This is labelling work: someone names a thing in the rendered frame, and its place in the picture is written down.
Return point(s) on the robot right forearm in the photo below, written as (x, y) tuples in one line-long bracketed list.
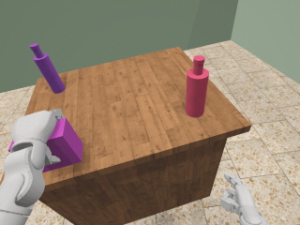
[(249, 215)]

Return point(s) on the robot left forearm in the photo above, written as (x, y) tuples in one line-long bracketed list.
[(23, 182)]

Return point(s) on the sponge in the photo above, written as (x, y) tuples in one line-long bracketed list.
[(65, 144)]

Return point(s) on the left robot hand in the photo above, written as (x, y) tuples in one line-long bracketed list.
[(38, 126)]

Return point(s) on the table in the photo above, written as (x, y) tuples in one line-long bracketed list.
[(141, 153)]

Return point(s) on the right robot hand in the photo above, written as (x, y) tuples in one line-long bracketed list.
[(232, 201)]

